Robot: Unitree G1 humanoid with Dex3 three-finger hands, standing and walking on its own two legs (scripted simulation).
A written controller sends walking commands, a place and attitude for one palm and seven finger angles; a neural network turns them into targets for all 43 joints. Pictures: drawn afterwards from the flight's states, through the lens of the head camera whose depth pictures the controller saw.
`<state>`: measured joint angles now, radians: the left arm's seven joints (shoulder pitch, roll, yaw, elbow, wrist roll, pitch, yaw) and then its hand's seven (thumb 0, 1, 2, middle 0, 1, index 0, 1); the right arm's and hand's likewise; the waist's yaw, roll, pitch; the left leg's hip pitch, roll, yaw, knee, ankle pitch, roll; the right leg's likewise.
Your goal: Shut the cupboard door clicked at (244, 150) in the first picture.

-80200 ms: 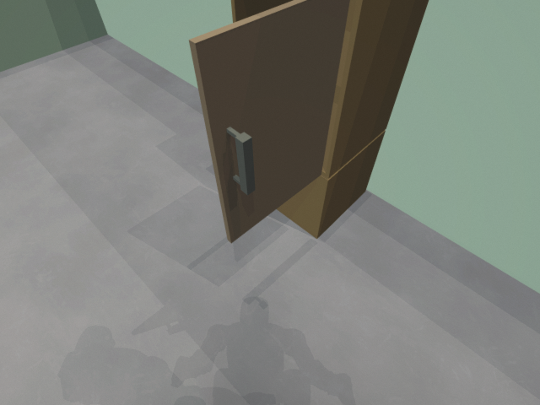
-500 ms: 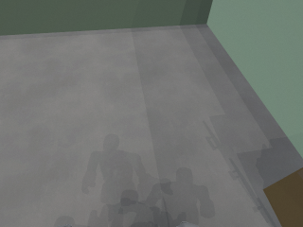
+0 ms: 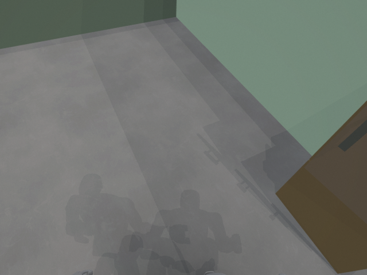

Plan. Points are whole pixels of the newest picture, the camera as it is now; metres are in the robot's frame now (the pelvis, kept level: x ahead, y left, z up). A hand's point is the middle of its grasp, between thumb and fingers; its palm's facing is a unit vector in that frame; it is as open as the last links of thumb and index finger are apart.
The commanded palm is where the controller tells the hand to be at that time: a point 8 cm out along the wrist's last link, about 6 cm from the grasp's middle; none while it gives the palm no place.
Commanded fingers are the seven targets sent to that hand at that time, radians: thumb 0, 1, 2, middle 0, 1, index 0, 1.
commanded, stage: turn to face it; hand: left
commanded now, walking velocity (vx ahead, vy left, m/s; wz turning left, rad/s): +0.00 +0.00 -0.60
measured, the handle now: (364, 129) +0.53 -0.50 -0.01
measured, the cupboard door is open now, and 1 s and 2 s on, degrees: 8 8 8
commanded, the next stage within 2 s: take the last steps up to it in 1.36 s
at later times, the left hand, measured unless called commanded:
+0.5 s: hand (130, 269) +0.15 +0.13 -0.15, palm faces -0.29 -0.92 -0.27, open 7.4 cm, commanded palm none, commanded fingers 0.00 0.90 0.90 -0.20 -0.30 -0.20 -0.30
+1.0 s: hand (154, 238) +0.22 +0.08 -0.15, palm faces -0.56 -0.79 -0.26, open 7.4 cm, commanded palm none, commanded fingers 0.00 0.90 0.90 -0.20 -0.30 -0.20 -0.30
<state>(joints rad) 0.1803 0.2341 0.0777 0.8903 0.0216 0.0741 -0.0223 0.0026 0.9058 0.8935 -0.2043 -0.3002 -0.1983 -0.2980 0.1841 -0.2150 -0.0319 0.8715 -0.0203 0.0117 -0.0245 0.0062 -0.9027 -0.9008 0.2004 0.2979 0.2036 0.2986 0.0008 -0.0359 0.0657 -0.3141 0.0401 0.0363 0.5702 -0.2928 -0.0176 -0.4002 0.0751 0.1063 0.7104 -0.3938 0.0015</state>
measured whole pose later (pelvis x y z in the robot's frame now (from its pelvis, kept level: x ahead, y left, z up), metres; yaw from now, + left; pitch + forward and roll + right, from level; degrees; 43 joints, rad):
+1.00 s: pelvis +0.01 -0.04 +0.00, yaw -36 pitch +1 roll -1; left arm 0.16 0.26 0.09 0.88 0.02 0.07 -0.05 0.00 0.91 0.89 -0.20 -0.30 -0.19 -0.30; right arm 0.23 -0.23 -0.04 0.90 -0.03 0.03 -0.01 0.01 -0.90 -0.90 0.20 0.30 0.21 0.30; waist -0.01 0.03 0.08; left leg -0.26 0.18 0.20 0.59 -0.32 -0.06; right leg -0.33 -0.01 -0.07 0.68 -0.34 0.03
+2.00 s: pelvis +0.06 -0.14 +0.01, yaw -50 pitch +1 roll -1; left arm 0.30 0.15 0.04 1.08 0.03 -0.02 -0.01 0.00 0.91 0.89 -0.20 -0.30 -0.19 -0.30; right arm 0.28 -0.21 -0.05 1.03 -0.03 0.00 0.00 0.01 -0.91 -0.90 0.20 0.30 0.20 0.30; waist -0.03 0.00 0.03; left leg -0.48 0.08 0.09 0.84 -0.34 -0.03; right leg -0.06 0.03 -0.07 0.35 -0.31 -0.04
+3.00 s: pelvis +0.11 -0.22 +0.01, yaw -51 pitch +0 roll +1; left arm 0.20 0.22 0.04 1.06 0.02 0.04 0.01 0.00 0.91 0.89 -0.20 -0.30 -0.19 -0.30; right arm 0.19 -0.14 -0.02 1.04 -0.01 0.01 -0.03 0.00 -0.91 -0.90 0.20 0.30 0.21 0.30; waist 0.00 -0.04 0.04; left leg -0.24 0.01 0.09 0.48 -0.24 0.02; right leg -0.15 -0.02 0.02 0.47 -0.32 0.01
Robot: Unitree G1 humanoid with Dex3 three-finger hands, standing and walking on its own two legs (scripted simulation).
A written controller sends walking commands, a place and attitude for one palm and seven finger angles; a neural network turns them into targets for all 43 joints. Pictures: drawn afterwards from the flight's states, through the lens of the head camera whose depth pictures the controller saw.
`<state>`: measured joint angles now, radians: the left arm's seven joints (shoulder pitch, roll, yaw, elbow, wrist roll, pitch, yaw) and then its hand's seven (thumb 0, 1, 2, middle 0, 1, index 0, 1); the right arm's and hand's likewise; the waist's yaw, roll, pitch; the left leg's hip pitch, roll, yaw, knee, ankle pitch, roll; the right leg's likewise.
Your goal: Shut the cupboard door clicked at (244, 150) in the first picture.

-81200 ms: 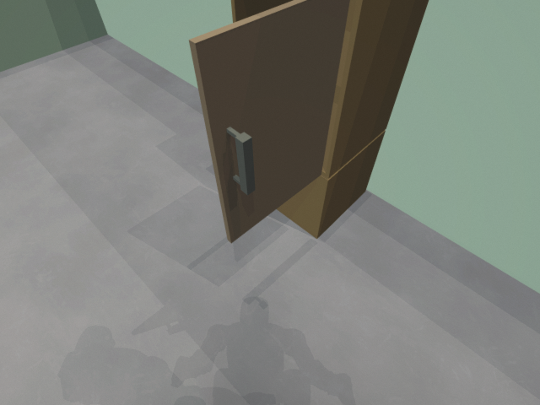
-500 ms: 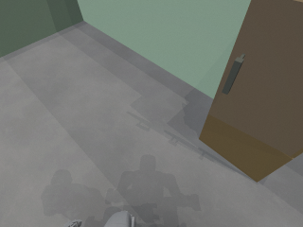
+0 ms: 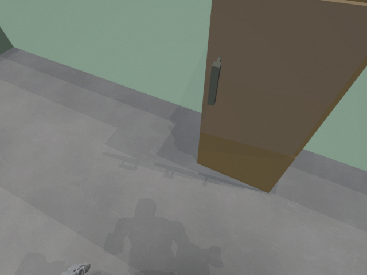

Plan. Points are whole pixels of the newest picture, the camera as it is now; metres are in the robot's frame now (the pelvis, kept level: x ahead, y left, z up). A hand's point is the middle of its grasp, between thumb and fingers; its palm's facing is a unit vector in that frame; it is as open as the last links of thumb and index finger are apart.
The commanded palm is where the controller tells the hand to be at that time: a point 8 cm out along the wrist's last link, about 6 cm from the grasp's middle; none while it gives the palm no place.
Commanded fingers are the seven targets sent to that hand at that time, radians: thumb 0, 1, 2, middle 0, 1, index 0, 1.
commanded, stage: turn to face it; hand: left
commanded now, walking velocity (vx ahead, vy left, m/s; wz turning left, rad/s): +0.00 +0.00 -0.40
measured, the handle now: (215, 81) +0.69 -0.07 -0.01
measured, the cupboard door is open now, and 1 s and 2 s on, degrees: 8 8 8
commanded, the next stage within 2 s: take the last steps up to it in 0.36 s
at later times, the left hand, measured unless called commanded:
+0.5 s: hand out of the picture +0.13 +0.19 -0.17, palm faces -0.14 -0.97 -0.18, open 7.4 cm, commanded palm none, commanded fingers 0.00 0.90 0.90 -0.20 -0.30 -0.20 -0.30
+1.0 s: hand (143, 273) +0.15 +0.11 -0.17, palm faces -0.22 -0.96 -0.15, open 7.4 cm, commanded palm none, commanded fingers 0.00 0.90 0.90 -0.20 -0.30 -0.20 -0.30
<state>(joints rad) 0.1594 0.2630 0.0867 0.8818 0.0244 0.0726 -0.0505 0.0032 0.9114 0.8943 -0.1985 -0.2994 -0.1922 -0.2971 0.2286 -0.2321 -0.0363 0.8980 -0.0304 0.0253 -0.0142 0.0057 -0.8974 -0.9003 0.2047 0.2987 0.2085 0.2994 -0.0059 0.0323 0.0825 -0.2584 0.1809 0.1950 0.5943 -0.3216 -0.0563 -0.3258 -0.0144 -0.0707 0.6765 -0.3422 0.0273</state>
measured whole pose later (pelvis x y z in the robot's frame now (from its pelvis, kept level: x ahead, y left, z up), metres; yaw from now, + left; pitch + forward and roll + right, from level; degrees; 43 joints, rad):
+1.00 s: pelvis +0.10 -0.05 +0.01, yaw -13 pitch +1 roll -1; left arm 0.30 0.15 0.04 1.08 0.03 -0.02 -0.01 0.00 0.91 0.89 -0.20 -0.30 -0.19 -0.30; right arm 0.28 -0.21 -0.05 1.03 -0.03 0.00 0.00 0.01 -0.91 -0.90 0.20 0.30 0.20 0.30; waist -0.03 0.00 0.03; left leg -0.48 0.08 0.09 0.84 -0.34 -0.03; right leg -0.06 0.03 -0.07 0.35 -0.31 -0.04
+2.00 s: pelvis +0.18 -0.09 +0.01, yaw -15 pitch +0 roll +1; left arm 0.20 0.22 0.04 1.06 0.02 0.04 0.01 0.00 0.91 0.89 -0.20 -0.30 -0.19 -0.30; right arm 0.19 -0.14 -0.02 1.04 -0.01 0.01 -0.03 0.00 -0.91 -0.90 0.20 0.30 0.21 0.30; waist 0.00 -0.04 0.04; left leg -0.24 0.01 0.09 0.48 -0.24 0.02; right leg -0.15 -0.02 0.02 0.47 -0.32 0.01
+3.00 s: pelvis +0.15 -0.06 +0.01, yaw -14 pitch -1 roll -1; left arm 0.30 0.20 -0.01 1.03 0.02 0.00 0.03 0.00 0.91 0.89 -0.20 -0.30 -0.19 -0.30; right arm 0.25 -0.16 -0.01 1.02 -0.02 -0.01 -0.01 0.01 -0.92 -0.90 0.20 0.30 0.20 0.30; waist 0.00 -0.02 0.00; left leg -0.27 -0.02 0.04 0.51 -0.22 0.04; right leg -0.18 -0.01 0.00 0.50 -0.29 0.02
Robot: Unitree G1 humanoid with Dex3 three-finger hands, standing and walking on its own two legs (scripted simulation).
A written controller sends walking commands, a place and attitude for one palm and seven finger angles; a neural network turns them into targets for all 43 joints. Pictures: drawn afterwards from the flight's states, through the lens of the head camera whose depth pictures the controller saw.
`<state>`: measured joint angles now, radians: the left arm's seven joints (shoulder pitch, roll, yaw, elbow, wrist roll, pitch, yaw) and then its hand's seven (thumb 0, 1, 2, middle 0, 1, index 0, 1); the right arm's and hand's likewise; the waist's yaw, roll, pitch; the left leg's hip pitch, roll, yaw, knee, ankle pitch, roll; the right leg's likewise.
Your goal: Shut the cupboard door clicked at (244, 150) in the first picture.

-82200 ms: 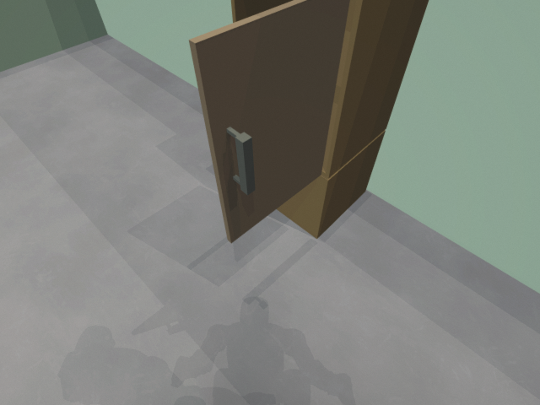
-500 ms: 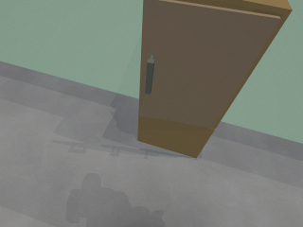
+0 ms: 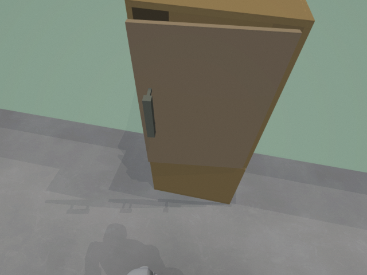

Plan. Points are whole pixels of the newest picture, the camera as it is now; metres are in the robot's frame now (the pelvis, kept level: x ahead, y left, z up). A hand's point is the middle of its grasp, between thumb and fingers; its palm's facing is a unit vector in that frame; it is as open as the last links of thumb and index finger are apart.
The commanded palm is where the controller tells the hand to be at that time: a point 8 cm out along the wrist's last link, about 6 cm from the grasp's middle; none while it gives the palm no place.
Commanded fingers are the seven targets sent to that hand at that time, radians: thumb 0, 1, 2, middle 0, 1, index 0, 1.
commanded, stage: take the last steps up to it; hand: left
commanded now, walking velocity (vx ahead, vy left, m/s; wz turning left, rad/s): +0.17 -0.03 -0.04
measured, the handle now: (150, 113) +0.58 +0.12 -0.02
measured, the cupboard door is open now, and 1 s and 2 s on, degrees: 8 8 8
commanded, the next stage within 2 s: come to a stop and stand still in 0.08 s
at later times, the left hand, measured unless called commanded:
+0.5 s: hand (120, 269) +0.17 +0.17 -0.17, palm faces -0.02 -0.97 -0.23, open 7.3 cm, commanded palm none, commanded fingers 0.00 0.90 0.90 -0.20 -0.30 -0.20 -0.30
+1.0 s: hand out of the picture +0.13 +0.18 -0.18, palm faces +0.00 -0.97 -0.22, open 7.4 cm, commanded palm none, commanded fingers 0.00 0.90 0.90 -0.20 -0.30 -0.20 -0.30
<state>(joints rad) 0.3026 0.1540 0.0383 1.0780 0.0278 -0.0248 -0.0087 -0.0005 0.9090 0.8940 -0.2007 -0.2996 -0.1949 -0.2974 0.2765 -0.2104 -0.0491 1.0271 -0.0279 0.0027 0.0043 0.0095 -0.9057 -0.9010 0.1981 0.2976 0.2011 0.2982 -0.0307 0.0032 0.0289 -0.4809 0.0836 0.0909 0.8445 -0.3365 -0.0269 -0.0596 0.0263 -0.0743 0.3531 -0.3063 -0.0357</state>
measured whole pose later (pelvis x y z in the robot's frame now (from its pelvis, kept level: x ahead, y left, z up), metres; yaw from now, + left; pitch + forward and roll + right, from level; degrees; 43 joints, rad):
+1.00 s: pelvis +0.08 -0.01 +0.00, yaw -2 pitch +0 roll +1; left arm 0.20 0.22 0.04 1.06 0.02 0.04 0.01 0.00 0.91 0.89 -0.20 -0.30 -0.19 -0.30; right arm 0.19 -0.14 -0.02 1.04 -0.01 0.01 -0.03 0.00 -0.91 -0.90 0.20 0.30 0.21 0.30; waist 0.00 -0.04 0.04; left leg -0.24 0.01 0.09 0.48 -0.24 0.02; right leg -0.15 -0.02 0.02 0.47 -0.32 0.01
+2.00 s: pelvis +0.05 +0.00 +0.00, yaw -1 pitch -1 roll -1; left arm 0.30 0.20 -0.01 1.03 0.02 0.00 0.03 0.00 0.91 0.89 -0.20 -0.30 -0.19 -0.30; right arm 0.25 -0.16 -0.01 1.02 -0.02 -0.01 -0.01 0.01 -0.92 -0.90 0.20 0.30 0.20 0.30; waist 0.00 -0.02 0.00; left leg -0.27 -0.02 0.04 0.51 -0.22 0.04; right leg -0.18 -0.01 0.00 0.50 -0.29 0.02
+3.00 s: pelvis +0.08 -0.03 -0.01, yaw -3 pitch -1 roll +0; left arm 0.29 0.17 0.01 1.04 0.02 0.00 0.05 0.01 0.92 0.89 -0.20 -0.30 -0.20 -0.30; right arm 0.20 -0.14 -0.03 1.06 -0.01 -0.01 -0.05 0.01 -0.93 -0.90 0.20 0.30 0.20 0.30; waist 0.00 -0.03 0.04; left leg -0.26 0.03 0.09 0.55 -0.27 0.01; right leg -0.17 0.01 -0.02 0.52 -0.35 -0.02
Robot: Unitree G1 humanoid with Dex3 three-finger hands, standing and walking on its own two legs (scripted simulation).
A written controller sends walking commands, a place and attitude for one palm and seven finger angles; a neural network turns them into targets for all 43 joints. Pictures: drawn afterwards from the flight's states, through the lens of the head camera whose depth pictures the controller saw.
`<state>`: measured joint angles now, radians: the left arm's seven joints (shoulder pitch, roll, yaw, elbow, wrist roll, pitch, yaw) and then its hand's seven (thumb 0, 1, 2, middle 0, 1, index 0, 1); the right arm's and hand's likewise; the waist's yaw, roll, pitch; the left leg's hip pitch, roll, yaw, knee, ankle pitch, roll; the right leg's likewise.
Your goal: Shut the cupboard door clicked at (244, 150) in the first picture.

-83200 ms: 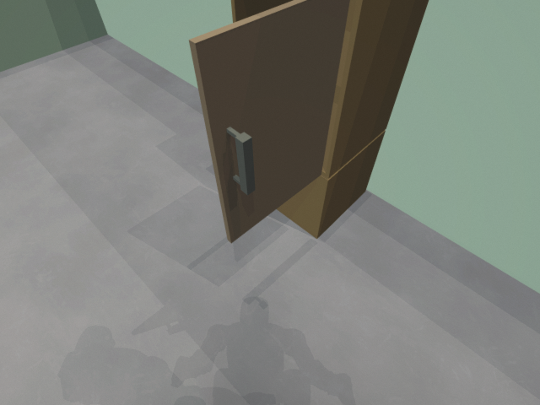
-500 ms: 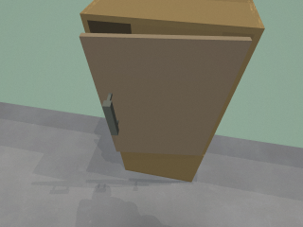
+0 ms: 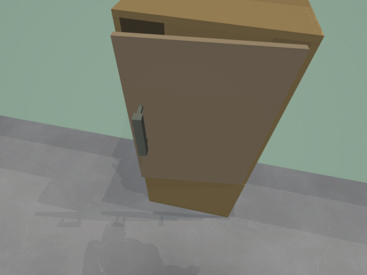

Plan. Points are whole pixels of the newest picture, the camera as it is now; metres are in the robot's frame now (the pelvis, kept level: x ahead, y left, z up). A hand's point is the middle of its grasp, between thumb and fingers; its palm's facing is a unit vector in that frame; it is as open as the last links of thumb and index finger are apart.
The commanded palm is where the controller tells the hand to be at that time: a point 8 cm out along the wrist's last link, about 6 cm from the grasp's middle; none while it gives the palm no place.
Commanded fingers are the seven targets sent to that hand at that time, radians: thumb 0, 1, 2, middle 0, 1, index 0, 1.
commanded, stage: come to a stop and stand still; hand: left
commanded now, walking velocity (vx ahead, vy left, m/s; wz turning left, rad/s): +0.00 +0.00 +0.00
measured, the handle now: (142, 131) +0.49 +0.15 -0.02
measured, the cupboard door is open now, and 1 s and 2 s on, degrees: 8 8 8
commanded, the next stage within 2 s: look again from close up in 0.48 s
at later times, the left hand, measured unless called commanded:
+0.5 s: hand out of the picture -0.03 +0.11 -0.17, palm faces +0.05 -0.99 -0.12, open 7.4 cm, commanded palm none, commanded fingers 0.00 0.90 0.90 -0.20 -0.30 -0.20 -0.30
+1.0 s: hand out of the picture -0.01 +0.20 -0.18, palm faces +0.02 -0.98 -0.20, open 7.4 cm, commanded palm none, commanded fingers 0.00 0.90 0.90 -0.20 -0.30 -0.20 -0.30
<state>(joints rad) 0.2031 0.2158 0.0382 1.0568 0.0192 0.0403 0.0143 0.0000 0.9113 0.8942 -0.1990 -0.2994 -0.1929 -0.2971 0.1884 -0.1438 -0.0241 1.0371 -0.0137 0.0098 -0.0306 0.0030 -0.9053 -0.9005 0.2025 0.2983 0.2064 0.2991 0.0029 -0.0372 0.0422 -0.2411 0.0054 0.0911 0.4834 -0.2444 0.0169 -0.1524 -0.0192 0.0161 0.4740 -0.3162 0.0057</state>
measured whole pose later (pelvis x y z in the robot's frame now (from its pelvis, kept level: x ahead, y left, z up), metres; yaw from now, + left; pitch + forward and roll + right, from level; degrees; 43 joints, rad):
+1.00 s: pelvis -0.03 +0.01 +0.00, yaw +1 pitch -1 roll -1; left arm 0.30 0.20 -0.01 1.03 0.02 0.00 0.03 0.00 0.91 0.89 -0.20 -0.30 -0.19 -0.30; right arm 0.25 -0.16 -0.01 1.02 -0.02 -0.01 -0.01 0.01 -0.92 -0.90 0.20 0.30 0.20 0.30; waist 0.00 -0.02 0.00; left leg -0.27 -0.02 0.04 0.51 -0.22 0.04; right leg -0.18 -0.01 0.00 0.50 -0.29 0.02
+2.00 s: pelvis +0.00 -0.01 +0.00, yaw -1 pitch -1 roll +0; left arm 0.29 0.17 0.01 1.04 0.02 0.00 0.05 0.01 0.92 0.89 -0.20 -0.30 -0.20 -0.30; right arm 0.20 -0.14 -0.03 1.06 -0.01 -0.01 -0.05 0.01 -0.93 -0.90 0.20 0.30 0.20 0.30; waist 0.00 -0.03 0.04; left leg -0.26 0.03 0.09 0.55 -0.27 0.01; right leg -0.17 0.01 -0.02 0.52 -0.35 -0.02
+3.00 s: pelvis -0.05 +0.01 +0.00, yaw +1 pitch +0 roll +0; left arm 0.36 0.15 -0.02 1.09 0.02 -0.01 0.02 0.00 0.91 0.89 -0.20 -0.30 -0.19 -0.30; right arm 0.28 -0.15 -0.01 1.09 -0.01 -0.01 -0.01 0.01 -0.91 -0.90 0.20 0.30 0.20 0.30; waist 0.00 -0.03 -0.01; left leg -0.31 -0.02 0.06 0.44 -0.14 0.05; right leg -0.23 0.00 -0.01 0.47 -0.24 0.01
